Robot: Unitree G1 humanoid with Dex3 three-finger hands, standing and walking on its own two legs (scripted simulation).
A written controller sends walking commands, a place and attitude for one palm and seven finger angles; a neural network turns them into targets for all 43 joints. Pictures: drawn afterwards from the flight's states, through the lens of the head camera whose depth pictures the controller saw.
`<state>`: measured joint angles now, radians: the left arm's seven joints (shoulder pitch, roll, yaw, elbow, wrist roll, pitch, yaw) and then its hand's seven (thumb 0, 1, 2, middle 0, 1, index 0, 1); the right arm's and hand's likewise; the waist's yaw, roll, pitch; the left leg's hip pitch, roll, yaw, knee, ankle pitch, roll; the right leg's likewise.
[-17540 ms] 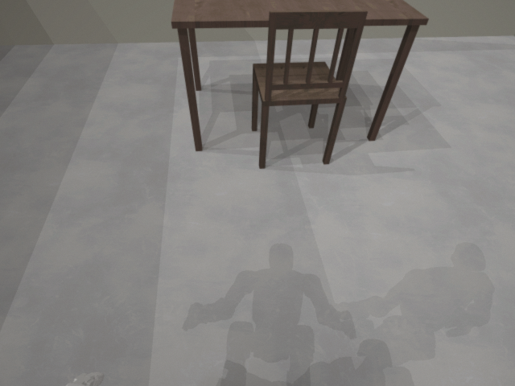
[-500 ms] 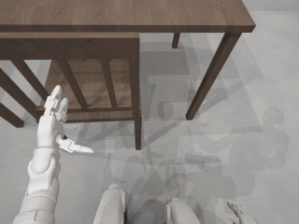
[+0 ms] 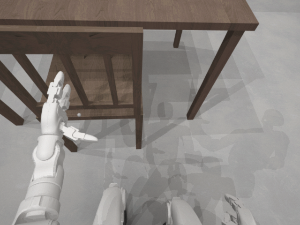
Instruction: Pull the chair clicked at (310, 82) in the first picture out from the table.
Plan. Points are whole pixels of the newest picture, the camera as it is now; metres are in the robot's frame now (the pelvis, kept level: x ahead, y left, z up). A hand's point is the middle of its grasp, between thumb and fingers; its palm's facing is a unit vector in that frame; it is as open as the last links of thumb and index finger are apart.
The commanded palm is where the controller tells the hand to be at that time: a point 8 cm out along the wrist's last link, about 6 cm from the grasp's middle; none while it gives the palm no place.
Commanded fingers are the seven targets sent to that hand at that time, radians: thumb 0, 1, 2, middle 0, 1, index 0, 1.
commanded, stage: push the fingers through the gap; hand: left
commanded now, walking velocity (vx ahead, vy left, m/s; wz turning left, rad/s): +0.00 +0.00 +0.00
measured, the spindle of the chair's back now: (76, 82) +0.51 +0.24 +0.00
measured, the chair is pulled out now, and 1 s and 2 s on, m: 0.00 0.00 0.00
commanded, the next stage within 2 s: hook a spindle and tug to test in 1.32 s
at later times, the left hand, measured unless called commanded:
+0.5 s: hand (76, 97) +0.44 +0.21 +0.03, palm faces +0.09 -1.00 -0.03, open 17.0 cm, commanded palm +0.42 +0.25 +0.03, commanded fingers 0.00 -0.50 0.30 -0.06 -0.08 -0.06 -0.08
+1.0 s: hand (78, 84) +0.48 +0.21 +0.04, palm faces +0.10 -0.99 -0.03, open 17.0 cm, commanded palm +0.45 +0.25 +0.03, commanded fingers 0.00 -0.50 0.30 -0.06 -0.08 -0.06 -0.08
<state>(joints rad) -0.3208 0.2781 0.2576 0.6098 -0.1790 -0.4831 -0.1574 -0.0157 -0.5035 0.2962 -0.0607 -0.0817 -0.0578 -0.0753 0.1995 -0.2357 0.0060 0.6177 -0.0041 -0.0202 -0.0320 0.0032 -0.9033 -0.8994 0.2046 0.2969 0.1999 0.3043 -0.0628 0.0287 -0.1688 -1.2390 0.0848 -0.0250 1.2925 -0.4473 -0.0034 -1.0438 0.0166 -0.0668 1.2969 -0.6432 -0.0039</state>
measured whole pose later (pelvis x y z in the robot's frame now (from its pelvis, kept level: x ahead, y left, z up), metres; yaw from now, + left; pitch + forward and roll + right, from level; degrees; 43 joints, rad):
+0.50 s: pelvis +0.00 +0.01 +0.00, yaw -1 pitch +24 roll -4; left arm -0.52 0.37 0.34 0.82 -0.15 -0.48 -0.17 -0.02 -0.50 0.30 -0.06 -0.08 -0.06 -0.08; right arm 0.27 -0.25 0.00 0.64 -0.01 0.03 -0.02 0.00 -0.90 -0.90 0.20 0.30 0.20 0.30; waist -0.11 0.03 -0.17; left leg -1.27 0.09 -0.02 1.29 -0.45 0.01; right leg -1.07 0.03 -0.06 1.29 -0.63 0.01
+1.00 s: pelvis +0.00 +0.01 +0.00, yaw -2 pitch +26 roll -5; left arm -0.68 0.42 0.39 0.97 -0.11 -0.48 -0.16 -0.02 -0.50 0.30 -0.06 -0.08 -0.06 -0.08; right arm 0.29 -0.24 0.01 0.64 -0.03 0.09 0.00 0.00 -0.90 -0.90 0.20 0.30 0.20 0.30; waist -0.13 0.04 -0.16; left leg -1.30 0.10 -0.01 1.30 -0.45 0.01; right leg -1.11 0.03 -0.05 1.29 -0.63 0.01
